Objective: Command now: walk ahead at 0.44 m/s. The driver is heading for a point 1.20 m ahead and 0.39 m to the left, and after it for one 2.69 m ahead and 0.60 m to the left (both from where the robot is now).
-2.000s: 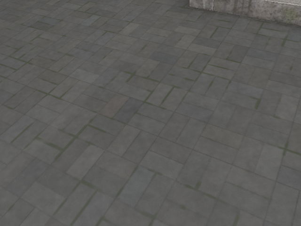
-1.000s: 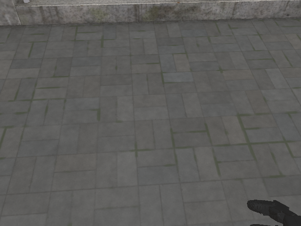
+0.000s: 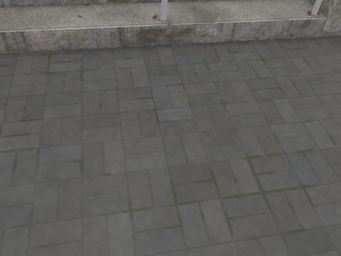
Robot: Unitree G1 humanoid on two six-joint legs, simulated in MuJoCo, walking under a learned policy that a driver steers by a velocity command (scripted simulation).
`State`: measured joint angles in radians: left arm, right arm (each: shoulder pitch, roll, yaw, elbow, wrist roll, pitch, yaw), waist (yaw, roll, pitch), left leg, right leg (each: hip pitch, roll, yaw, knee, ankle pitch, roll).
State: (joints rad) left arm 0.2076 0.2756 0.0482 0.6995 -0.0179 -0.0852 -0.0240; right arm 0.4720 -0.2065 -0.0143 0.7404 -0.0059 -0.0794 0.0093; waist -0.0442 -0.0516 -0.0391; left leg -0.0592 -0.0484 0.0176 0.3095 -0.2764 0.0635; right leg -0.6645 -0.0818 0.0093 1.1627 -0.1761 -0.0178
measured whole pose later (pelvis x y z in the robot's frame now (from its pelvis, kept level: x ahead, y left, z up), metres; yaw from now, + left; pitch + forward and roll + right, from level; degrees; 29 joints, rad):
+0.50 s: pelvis +0.30 -0.04 +0.00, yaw +3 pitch +1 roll -2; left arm 0.31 0.26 0.06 0.80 0.01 -0.11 -0.03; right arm 0.23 -0.29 -0.04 0.71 0.02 -0.06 -0.01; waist 0.02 0.05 0.01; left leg -0.64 0.10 -0.08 1.18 -0.25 0.01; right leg -0.19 0.08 -0.10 0.31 -0.15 -0.08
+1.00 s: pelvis +0.58 +0.06 -0.01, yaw +18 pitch +3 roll +0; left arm 0.17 0.30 0.04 0.72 0.01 -0.11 -0.01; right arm 0.29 -0.28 -0.06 0.64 0.01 -0.05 0.02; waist -0.02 -0.02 0.04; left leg -0.32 -0.10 -0.03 0.44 -0.16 0.10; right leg -0.56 -0.08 0.07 1.16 -0.32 0.01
